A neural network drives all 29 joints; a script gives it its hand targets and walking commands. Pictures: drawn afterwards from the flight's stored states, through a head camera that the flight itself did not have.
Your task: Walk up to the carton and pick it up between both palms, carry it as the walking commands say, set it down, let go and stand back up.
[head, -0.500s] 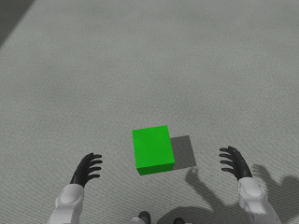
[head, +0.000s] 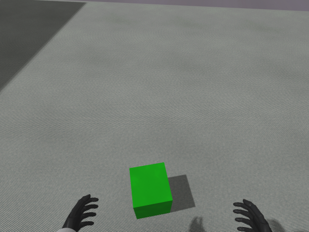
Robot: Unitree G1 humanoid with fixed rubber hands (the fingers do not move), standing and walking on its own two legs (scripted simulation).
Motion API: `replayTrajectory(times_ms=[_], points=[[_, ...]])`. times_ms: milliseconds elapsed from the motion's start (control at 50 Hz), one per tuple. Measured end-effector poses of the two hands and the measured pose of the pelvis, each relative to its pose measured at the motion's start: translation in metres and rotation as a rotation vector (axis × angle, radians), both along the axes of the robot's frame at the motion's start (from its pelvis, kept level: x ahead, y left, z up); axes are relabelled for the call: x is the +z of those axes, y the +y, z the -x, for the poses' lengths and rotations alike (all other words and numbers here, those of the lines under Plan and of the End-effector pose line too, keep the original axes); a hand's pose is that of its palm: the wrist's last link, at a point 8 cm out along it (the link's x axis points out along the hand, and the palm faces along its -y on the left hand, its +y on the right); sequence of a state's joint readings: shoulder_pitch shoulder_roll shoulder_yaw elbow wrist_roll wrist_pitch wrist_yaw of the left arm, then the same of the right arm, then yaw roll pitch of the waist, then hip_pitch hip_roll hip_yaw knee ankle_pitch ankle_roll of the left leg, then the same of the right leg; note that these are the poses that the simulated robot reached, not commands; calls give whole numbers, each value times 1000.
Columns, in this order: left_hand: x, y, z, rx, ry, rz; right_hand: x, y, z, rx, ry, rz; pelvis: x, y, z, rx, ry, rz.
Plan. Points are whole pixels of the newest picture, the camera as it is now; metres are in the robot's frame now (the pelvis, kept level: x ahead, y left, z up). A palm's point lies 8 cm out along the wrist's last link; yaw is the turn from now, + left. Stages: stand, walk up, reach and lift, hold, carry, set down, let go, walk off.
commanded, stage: let go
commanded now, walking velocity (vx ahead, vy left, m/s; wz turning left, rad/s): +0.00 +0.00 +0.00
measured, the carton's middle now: (150, 191) +0.45 +0.05 -0.65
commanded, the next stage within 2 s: stand in 0.18 s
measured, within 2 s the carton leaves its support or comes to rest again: neither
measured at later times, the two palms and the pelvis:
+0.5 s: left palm (50, 231) +0.16 +0.29 -0.09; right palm out of the picture +0.16 -0.29 -0.06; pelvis +0.02 +0.01 +0.00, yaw -1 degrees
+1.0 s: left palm out of the picture +0.14 +0.30 -0.09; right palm out of the picture +0.13 -0.29 -0.07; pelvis +0.01 +0.01 +0.00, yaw -2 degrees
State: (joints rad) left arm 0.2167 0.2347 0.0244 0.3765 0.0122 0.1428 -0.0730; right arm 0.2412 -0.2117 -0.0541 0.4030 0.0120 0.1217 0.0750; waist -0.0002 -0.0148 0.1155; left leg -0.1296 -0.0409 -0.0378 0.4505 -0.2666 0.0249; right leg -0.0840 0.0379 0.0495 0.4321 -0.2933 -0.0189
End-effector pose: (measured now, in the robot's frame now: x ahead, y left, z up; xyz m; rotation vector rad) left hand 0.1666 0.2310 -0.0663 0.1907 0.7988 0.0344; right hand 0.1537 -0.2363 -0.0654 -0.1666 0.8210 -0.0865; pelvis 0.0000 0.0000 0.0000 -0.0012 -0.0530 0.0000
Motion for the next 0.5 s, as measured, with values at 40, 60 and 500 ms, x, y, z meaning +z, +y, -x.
replayTrajectory(times_ms=[40, 60, 500], points=[[3, 4, -6, 2, -12, -8, 0, 3, -3, 1, -2, -4, 0, 3, -3, -1, 1, 1], [3, 6, -8, 0, -11, -12, 0, 4, -4, 2, -4, -2, 0, 4, -4, -1, 1, 1], [-22, 64, 4, 50, 60, -157, 1, -52, -2, -44, 67, 247, -4, 12, -21, -20, 79, 1]])
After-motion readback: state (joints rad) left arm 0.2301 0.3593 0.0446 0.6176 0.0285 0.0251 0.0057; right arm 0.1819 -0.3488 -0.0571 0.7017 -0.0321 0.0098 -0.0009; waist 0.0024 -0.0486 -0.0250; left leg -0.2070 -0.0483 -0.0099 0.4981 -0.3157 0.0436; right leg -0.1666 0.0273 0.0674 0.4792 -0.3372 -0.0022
